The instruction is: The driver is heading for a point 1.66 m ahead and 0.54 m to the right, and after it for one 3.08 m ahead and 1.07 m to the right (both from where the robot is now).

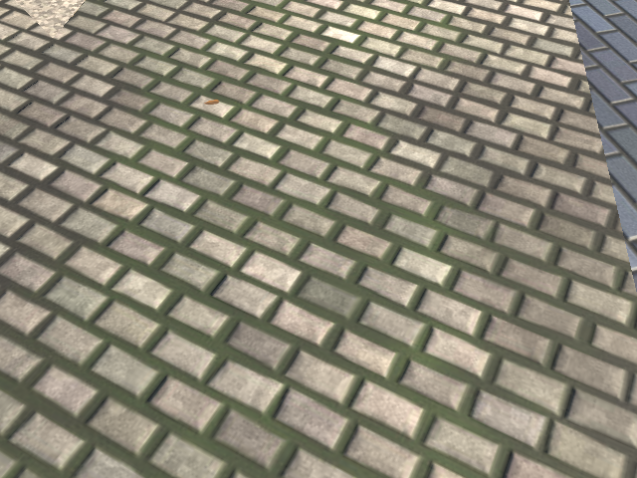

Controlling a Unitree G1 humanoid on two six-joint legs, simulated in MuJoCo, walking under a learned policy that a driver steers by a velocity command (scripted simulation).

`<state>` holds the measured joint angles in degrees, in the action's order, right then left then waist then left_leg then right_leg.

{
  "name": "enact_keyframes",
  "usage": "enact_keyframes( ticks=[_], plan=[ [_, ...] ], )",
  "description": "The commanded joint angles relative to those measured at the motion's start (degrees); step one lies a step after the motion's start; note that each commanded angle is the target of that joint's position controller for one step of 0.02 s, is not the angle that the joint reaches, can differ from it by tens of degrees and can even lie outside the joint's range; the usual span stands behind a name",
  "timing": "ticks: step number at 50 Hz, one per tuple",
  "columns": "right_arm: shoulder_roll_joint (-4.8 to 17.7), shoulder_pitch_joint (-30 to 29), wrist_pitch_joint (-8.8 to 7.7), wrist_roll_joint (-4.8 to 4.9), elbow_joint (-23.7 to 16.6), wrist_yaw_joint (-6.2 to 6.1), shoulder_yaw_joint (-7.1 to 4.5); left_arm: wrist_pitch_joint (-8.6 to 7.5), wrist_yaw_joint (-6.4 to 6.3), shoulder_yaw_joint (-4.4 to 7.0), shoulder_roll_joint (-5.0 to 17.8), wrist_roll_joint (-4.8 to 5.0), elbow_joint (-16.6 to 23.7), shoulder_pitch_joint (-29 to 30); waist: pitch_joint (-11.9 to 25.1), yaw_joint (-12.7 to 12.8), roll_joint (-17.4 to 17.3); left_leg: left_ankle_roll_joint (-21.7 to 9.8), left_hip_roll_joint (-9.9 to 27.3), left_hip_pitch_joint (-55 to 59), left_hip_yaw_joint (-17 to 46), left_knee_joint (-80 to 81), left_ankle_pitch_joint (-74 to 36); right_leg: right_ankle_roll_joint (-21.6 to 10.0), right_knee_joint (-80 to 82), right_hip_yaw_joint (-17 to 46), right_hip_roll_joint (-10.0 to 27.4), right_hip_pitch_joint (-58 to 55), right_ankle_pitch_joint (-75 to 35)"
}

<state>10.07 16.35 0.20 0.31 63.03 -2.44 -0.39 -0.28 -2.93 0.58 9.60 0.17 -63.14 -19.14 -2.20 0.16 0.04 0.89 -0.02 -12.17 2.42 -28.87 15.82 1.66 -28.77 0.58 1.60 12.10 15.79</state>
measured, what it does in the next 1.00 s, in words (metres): walks ahead: right foot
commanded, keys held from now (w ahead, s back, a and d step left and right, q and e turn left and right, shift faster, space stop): no key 0.04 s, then w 0.96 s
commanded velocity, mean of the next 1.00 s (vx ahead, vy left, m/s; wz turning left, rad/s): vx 0.36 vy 0.00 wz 0.00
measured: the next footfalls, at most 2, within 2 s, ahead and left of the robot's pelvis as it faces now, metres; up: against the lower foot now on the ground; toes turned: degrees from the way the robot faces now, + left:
right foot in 0.62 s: +0.30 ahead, -0.21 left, +0.00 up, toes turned -3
left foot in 1.22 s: +0.68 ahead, -0.03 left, +0.00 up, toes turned +2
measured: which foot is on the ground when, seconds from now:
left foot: down 0.00-0.60, up 0.62-1.00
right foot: down 0.00-0.36, up 0.38-0.60, down 0.62-1.00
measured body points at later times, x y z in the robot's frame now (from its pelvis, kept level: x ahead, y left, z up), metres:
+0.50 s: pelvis +0.11 -0.04 -0.02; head +0.13 -0.06 +0.43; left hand +0.19 +0.20 -0.15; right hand +0.00 -0.27 -0.17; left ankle -0.01 +0.13 -0.74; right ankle +0.10 -0.15 -0.67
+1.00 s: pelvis +0.35 -0.15 +0.01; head +0.35 -0.16 +0.46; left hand +0.27 +0.08 -0.13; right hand +0.52 -0.39 -0.10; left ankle +0.55 +0.02 -0.66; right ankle +0.26 -0.21 -0.74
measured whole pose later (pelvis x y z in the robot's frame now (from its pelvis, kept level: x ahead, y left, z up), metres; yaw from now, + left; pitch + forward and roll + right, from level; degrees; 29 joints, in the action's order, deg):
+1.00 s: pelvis +0.35 -0.15 +0.01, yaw +0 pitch +1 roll +0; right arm 14.1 4.7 -4.8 1.0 50.2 0.4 -3.5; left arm -5.5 -0.6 0.8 10.0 -0.1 -59.1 -27.8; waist 1.1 4.1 -1.9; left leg -2.3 5.7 -41.4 0.9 -41.6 -7.0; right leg -5.2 -9.5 -3.0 -4.7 -1.6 12.5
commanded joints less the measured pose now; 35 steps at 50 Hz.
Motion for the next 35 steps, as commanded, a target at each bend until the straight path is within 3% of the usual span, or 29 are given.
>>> enact_keyframes(
  ticks=[1,2,4,6,7,11,16,18,19,20,21,22,23,24,25,26,27,28,29,30,31,32,33,34,35],
  plan=[
    [5.0,4.0,-0.25,0.01,-0.7,-0.17,-0.79,-0.19,-0.14,0.79,4.8,0.02,0.4,-5.1,-2.2,0.0,0.1,-1.2,0.1,-1.7,-0.4,5.3,-7.2,-0.8,5.0,-0.8,-0.5,1.3,-5.8],
    [4.9,4.1,-0.26,0.01,-0.7,-0.18,-0.79,-0.19,-0.13,0.79,4.8,0.02,0.5,-5.2,-2.2,0.0,0.1,-1.2,0.1,-1.8,-0.4,5.2,-7.2,-0.8,5.0,-0.8,-0.5,1.3,-5.8],
    [4.6,5.4,-0.06,0.26,0.0,-0.38,-0.84,0.02,-0.32,0.83,4.3,0.3,-0.3,-6.5,-1.5,0.0,0.0,-1.8,-1.4,-2.2,-1.6,5.0,7.6,-1.5,4.4,-2.2,-2.2,1.6,7.9],
    [6.0,5.2,-0.25,0.75,-0.8,-0.62,-1.42,-0.12,-0.64,1.35,5.7,0.75,0.7,-5.8,-5.8,-0.1,0.0,-3.8,-1.3,-7.5,-0.8,4.3,24.6,-3.7,3.7,-1.0,-1.9,6.4,24.2],
    [5.7,5.2,-0.82,0.91,-1.2,-0.52,-1.45,-0.63,-0.56,1.37,5.6,0.91,1.1,-5.7,-7.8,-0.1,0.0,-4.7,-0.2,-9.2,0.5,4.4,26.8,-4.7,3.8,0.5,-0.9,8.2,26.5],
    [5.0,6.9,-3.59,1.49,-1.9,0.53,-1.64,-3.36,0.56,1.51,4.8,1.41,2.2,-6.9,-7.4,-0.2,-0.6,-6.9,2.3,-8.7,4.2,3.4,24.2,-6.9,1.9,3.6,0.8,8.8,23.3],
    [6.1,11.2,-6.01,2.34,-2.0,1.51,-2.04,-6.41,1.96,1.23,3.6,2.01,4.3,-5.9,-7.5,-1.3,-3.4,-10.3,4.4,-3.3,10.4,3.9,19.6,-8.1,-4.4,2.4,-1.4,12.6,15.7],
    [9.4,15.9,-7.24,2.66,-1.4,1.88,-3.05,-8.05,2.95,0.96,2.4,1.89,6.0,-4.8,-5.7,-2.1,-8.3,-13.9,9.8,5.1,19.8,3.8,6.4,-7.3,-15.0,-1.3,-3.9,19.5,2.3],
    [10.5,20.7,-7.61,2.2,-0.4,2.09,-3.58,-8.8,3.54,1.06,2.9,1.76,7.5,-1.2,-3.6,-4.4,-8.9,-16.0,12.9,11.8,24.8,3.9,-1.7,-6.1,-22.6,-2.6,-4.2,25.7,-5.1],
    [10.7,26.6,-7.64,1.57,1.0,2.35,-3.84,-9.49,4.09,1.07,3.7,1.72,10.0,5.5,-2.5,-8.4,-10.7,-18.5,16.8,20.9,31.0,6.6,-8.2,-5.6,-32.6,-2.4,-4.2,37.1,1.9],
    [10.6,29.1,-7.47,1.14,1.8,2.22,-3.71,-9.75,4.37,1.13,4.2,2.0,12.9,11.5,-3.9,-10.0,-13.9,-20.5,22.7,28.3,37.9,8.6,-13.2,-5.9,-41.8,0.1,-2.5,50.5,21.5],
    [9.0,27.7,-7.2,0.92,1.8,1.58,-2.99,-9.62,4.28,1.19,5.0,2.77,16.1,16.2,-5.7,-8.9,-11.7,-18.5,24.7,30.8,37.7,6.8,-13.9,-6.4,-47.5,4.8,2.4,59.0,26.8],
    [7.7,24.9,-6.6,1.01,1.1,0.93,-2.43,-9.28,4.26,0.64,4.4,3.21,18.5,18.1,-5.6,-7.5,-9.9,-15.2,25.0,29.7,33.7,7.0,-12.9,-6.6,-48.0,6.4,5.4,62.3,29.3],
    [7.4,19.7,-5.89,1.34,-0.6,0.27,-2.04,-8.95,4.44,-0.01,3.4,3.04,19.9,17.1,-6.1,-4.9,-7.3,-11.6,23.6,23.7,28.2,9.9,-8.8,-6.7,-41.4,6.1,7.7,59.0,27.1],
    [8.0,12.1,-5.17,1.67,-3.7,-0.38,-1.9,-8.55,4.79,-0.38,3.5,2.42,20.1,14.8,-5.9,-2.0,-5.6,-8.4,20.2,11.9,21.2,14.2,-2.3,-6.0,-29.3,4.3,8.5,46.1,19.8],
    [11.3,3.9,-4.61,1.73,-6.5,-0.66,-2.54,-8.04,5.55,-0.37,3.7,1.87,17.4,7.5,-2.4,2.1,-4.7,-6.3,13.3,-5.8,12.1,16.6,3.1,-4.8,-17.6,0.2,5.5,19.0,1.9],
    [14.3,3.2,-4.58,1.02,-7.3,-0.35,-3.3,-7.0,5.6,1.27,5.8,1.72,13.5,-0.6,1.2,5.1,-5.8,-6.1,10.4,-16.3,8.2,18.2,5.5,-2.6,-17.4,-4.9,-0.2,-2.1,-12.6],
    [16.1,2.5,-4.68,-0.1,-7.3,0.09,-3.46,-5.4,4.82,3.64,9.5,2.22,10.3,-8.9,3.1,9.5,-7.5,-5.0,8.6,-17.9,4.5,14.1,-2.1,-1.5,-20.6,-7.5,-3.1,-11.2,-10.8],
    [15.4,2.2,-4.83,0.22,-6.9,0.46,-3.25,-4.33,3.9,5.17,11.7,2.12,8.8,-14.9,5.2,13.6,-6.2,-3.4,6.4,-15.9,0.2,4.3,-12.8,-1.4,-19.5,-9.2,-3.9,-15.8,-5.7],
    [12.9,3.0,-4.95,0.3,-6.7,0.56,-2.81,-3.69,3.13,5.88,12.4,1.55,7.3,-20.2,6.3,17.0,-0.3,-1.3,4.2,-14.8,-2.2,-10.8,-18.9,-1.8,-14.3,-9.5,-4.6,-19.0,-2.2],
    [4.7,3.9,-5.39,-0.82,-8.1,0.59,-0.97,-3.7,2.55,5.75,15.7,0.52,6.0,-22.6,3.4,14.7,17.0,1.2,0.0,-22.6,-1.6,-35.8,7.4,-5.1,-4.5,10.3,6.5,-16.3,8.3],
    [-3.3,16.2,-6.8,0.6,-8.5,0.75,0.32,-4.73,3.24,3.74,16.3,-0.57,8.4,-17.7,7.9,4.8,29.7,-0.7,-5.8,-27.5,6.3,-54.5,20.2,-12.7,16.1,46.4,18.3,-14.9,14.0],
    [-0.9,17.0,-7.7,3.57,-8.9,1.03,-0.36,-5.87,4.7,3.24,14.7,0.26,9.4,-11.1,3.9,1.5,19.9,-2.5,-3.4,-32.7,7.3,-61.0,12.4,-15.0,25.9,58.9,22.8,-10.6,28.8],
    [1.5,10.9,-7.89,3.63,-11.1,1.02,-0.46,-6.72,5.78,2.84,13.2,0.99,10.7,-4.4,-1.8,0.9,10.0,-4.5,0.8,-35.2,4.7,-61.1,5.5,-14.4,23.4,51.3,22.9,-4.4,27.0],
    [3.1,6.2,-7.36,2.13,-11.8,0.59,-0.81,-6.99,6.33,2.49,12.1,0.16,11.6,1.6,-3.5,0.1,2.5,-5.4,4.5,-31.8,3.8,-57.0,-1.1,-13.0,20.0,39.3,20.1,2.7,17.4]
  ],
)
Velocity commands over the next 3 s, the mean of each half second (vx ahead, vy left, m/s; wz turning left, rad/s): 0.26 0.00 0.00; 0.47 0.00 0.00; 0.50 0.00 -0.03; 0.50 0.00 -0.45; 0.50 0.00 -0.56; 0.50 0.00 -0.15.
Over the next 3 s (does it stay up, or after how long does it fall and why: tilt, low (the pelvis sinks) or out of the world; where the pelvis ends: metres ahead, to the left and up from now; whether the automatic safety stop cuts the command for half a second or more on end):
stays up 1.40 -0.48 0.01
